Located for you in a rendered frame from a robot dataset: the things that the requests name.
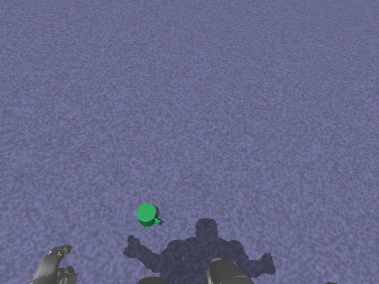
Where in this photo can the mug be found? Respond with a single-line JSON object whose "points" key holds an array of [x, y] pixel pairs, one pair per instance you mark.
{"points": [[147, 216]]}

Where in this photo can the left robot hand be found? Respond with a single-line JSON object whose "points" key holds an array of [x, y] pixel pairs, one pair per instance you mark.
{"points": [[49, 266]]}

